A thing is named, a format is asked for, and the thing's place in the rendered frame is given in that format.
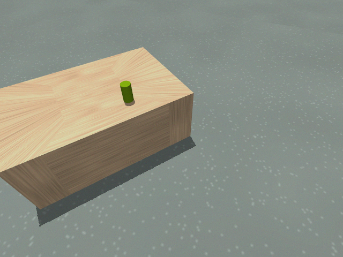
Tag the can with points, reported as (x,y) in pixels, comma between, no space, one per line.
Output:
(126,91)

